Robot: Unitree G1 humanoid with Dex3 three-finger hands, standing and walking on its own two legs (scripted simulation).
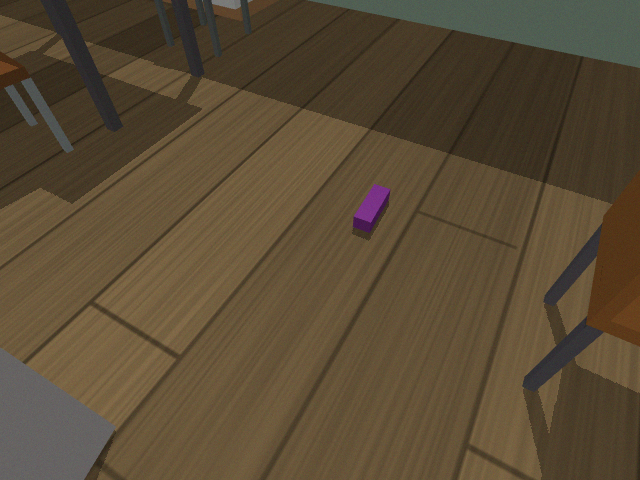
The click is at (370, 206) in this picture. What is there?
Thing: lying carton
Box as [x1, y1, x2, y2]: [353, 184, 390, 232]
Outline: 375,184 371,188 353,218 354,227 368,232 388,199 390,189
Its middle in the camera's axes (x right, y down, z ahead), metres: +0.22 -0.14 +1.72
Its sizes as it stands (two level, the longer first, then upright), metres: 0.228 0.078 0.065
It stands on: the floor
